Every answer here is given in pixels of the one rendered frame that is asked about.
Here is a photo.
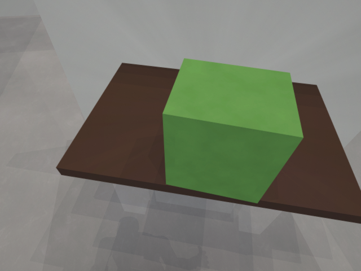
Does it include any table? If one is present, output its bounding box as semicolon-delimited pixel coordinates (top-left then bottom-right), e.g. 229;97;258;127
56;63;361;224

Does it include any carton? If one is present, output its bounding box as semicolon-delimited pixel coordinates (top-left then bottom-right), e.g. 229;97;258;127
162;58;303;203

